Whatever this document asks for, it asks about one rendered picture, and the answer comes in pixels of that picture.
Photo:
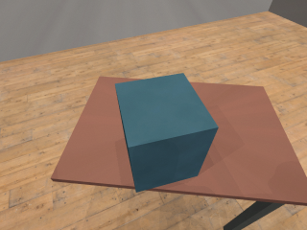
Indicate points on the table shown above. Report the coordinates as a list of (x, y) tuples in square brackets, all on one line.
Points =
[(250, 158)]

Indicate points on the carton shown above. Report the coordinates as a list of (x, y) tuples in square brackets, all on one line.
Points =
[(167, 128)]

